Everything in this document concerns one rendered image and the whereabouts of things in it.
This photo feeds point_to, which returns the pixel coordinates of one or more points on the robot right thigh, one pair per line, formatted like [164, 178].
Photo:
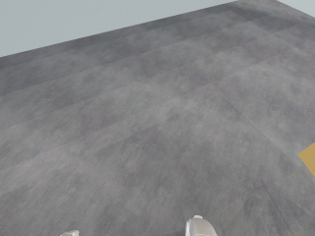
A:
[199, 227]

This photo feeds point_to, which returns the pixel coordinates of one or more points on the cupboard door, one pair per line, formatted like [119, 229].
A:
[308, 157]

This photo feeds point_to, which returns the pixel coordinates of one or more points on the right robot shin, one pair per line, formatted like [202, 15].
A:
[198, 216]

